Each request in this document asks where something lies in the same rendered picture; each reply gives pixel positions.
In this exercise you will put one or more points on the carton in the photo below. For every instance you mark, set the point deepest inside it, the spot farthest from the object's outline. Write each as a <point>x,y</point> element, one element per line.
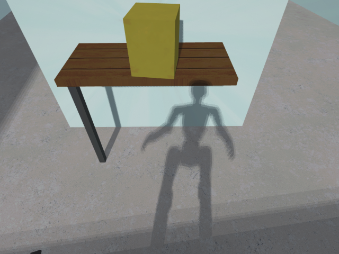
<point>152,36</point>

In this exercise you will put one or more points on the table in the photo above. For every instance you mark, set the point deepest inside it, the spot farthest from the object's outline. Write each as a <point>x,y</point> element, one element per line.
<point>107,64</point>

